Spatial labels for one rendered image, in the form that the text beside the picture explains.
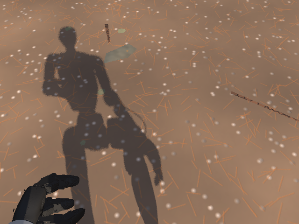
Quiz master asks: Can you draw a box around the robot left hand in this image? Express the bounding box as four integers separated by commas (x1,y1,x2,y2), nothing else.
12,173,85,224

